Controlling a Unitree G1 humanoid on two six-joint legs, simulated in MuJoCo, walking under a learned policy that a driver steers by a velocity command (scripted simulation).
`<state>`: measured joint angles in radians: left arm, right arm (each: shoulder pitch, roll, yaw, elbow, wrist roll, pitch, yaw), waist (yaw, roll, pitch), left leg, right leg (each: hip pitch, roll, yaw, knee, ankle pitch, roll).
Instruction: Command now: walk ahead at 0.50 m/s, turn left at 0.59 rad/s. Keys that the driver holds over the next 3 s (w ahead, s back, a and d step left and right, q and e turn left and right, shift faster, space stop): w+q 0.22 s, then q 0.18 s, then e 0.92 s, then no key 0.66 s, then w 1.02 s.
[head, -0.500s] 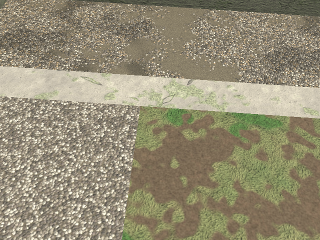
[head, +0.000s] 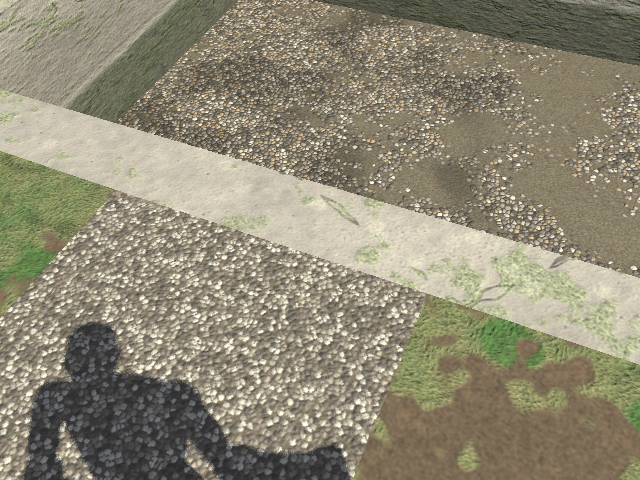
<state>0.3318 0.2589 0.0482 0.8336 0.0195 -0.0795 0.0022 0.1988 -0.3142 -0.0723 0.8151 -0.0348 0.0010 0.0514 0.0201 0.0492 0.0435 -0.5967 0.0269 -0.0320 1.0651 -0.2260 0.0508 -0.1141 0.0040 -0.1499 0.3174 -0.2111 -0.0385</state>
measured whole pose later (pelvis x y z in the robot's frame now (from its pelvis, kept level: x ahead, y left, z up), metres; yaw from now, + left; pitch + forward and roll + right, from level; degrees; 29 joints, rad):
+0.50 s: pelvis +0.22 +0.07 -0.01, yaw +17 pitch +0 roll +0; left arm 0.17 0.28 0.04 0.76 0.03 0.01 0.01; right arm 0.23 -0.26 -0.05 0.82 -0.01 -0.02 0.00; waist 0.00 -0.04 0.12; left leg -0.23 -0.13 0.00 0.38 -0.14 0.13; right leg -0.59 -0.10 0.01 1.08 -0.33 0.04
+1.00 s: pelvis +0.31 +0.05 -0.01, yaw +4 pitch +0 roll +1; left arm 0.25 0.27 0.06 0.80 0.00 0.04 0.01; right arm 0.16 -0.27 -0.05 0.84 -0.02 0.03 -0.04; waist 0.01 0.02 0.07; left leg -0.43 -0.05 0.00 1.08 -0.46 -0.01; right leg -0.23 0.07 0.03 0.47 -0.24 -0.08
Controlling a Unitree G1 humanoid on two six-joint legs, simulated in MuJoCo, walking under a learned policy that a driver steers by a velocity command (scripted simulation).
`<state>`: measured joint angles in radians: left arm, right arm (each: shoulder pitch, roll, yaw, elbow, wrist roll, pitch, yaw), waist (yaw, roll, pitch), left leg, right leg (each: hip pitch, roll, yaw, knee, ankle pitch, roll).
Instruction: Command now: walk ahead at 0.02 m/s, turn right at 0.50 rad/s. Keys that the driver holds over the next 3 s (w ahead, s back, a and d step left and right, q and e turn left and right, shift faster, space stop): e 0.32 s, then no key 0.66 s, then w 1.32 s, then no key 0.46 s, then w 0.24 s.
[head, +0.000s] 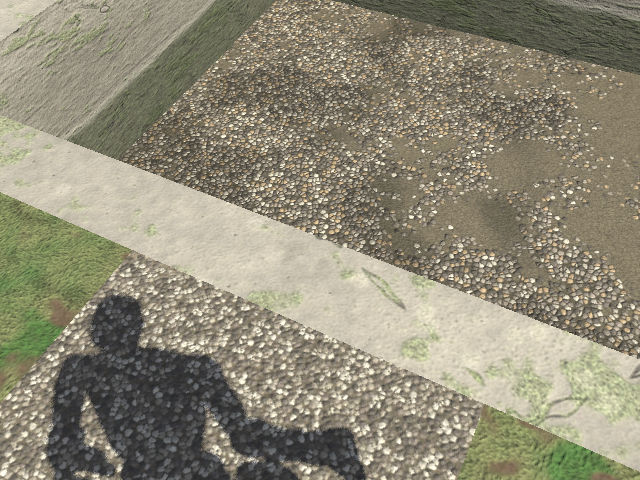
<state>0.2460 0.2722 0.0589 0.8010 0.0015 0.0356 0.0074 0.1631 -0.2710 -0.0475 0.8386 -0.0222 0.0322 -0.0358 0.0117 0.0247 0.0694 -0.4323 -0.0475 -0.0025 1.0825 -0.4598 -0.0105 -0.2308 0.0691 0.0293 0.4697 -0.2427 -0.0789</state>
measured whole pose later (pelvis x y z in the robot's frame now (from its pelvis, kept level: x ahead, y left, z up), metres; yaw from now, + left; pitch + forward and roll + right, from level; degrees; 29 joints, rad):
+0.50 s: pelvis +0.00 +0.04 +0.01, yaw -16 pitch +0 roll -1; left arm 0.19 0.34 0.09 0.78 0.02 0.07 -0.01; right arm 0.20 -0.26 -0.01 0.77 -0.02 0.01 -0.04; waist 0.00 -0.06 0.06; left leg -0.20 -0.02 -0.02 0.41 -0.21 0.04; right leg -0.42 0.12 0.13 1.02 -0.45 0.02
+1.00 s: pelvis -0.02 +0.02 +0.01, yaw -17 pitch -2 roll +0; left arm 0.19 0.24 -0.01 0.98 0.01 0.00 0.03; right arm 0.25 -0.25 -0.01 1.00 -0.01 0.01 -0.02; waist -0.02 0.01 0.03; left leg -0.14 0.00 0.00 0.35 -0.17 -0.01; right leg -0.08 0.06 0.05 0.36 -0.24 -0.05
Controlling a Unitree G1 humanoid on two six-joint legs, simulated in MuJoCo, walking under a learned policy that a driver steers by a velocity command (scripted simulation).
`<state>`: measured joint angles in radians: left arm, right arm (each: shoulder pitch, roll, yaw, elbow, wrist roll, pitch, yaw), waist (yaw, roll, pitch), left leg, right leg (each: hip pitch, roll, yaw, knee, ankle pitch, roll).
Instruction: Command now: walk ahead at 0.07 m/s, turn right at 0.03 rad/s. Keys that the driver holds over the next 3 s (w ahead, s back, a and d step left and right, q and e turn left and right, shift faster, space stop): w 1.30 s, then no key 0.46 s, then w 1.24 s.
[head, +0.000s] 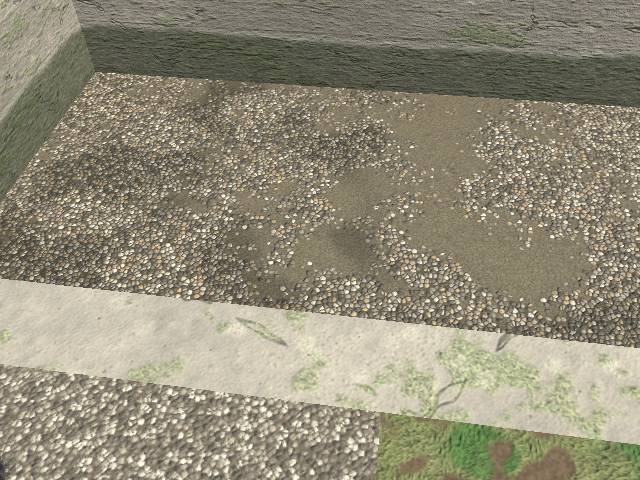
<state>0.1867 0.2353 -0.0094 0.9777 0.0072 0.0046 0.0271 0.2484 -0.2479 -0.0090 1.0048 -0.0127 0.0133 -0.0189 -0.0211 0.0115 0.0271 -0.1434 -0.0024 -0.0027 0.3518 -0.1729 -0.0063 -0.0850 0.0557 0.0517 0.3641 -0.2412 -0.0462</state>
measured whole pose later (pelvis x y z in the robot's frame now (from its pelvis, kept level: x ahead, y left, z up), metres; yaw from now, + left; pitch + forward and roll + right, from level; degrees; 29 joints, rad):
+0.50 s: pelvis +0.13 +0.06 +0.00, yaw +0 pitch +0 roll +0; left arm 0.20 0.26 0.03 1.00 0.04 -0.04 -0.04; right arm 0.42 -0.20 -0.02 1.06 -0.01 -0.08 0.00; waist -0.01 -0.04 0.02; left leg -0.02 -0.07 0.05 0.26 -0.24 0.08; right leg -0.52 -0.05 -0.02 1.04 -0.23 -0.06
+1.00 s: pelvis +0.40 +0.02 -0.01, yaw +1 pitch -2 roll +0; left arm 0.37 0.22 0.04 1.01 0.03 -0.07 0.02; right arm 0.25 -0.21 -0.05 0.95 -0.03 -0.02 -0.01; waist 0.01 0.01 0.05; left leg -0.55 0.04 -0.04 1.18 -0.31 0.07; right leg -0.19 0.09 -0.11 0.39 -0.19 -0.13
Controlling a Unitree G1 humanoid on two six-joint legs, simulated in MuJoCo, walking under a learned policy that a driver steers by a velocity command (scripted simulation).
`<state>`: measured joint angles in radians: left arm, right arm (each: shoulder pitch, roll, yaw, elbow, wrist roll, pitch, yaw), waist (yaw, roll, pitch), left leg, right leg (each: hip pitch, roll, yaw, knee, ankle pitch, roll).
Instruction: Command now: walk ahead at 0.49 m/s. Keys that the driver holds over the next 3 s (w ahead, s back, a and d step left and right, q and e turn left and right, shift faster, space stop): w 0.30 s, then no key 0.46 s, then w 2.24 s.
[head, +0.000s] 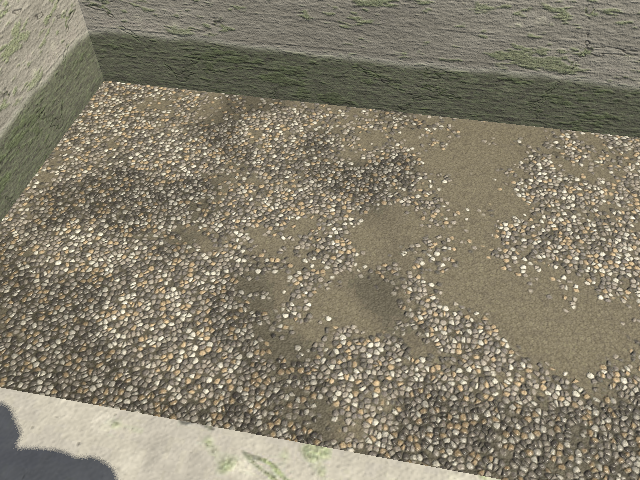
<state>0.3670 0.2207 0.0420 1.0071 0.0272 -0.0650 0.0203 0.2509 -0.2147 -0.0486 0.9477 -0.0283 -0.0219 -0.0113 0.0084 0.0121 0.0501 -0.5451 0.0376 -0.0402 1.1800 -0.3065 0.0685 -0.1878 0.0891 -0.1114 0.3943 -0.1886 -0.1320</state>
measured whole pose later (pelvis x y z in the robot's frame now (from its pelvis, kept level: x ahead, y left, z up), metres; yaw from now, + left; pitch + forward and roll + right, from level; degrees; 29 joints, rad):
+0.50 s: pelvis +0.20 +0.04 -0.01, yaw -1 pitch -2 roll +0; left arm 0.35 0.22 0.04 0.91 -0.01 0.00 0.04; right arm 0.25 -0.19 -0.02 0.91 0.00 -0.01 -0.03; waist 0.00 -0.01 0.06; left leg -0.30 -0.05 0.09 0.48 -0.15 0.09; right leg -0.42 0.05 0.07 1.19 -0.42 -0.02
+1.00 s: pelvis +0.25 +0.01 +0.00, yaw +0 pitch -1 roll -1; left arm 0.30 0.18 -0.03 0.93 -0.01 0.03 0.04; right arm 0.27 -0.24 0.01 0.91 0.00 0.03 -0.03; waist 0.00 0.03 -0.03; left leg -0.27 -0.03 0.03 0.52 -0.27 0.04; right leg -0.21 0.04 0.04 0.48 -0.26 -0.02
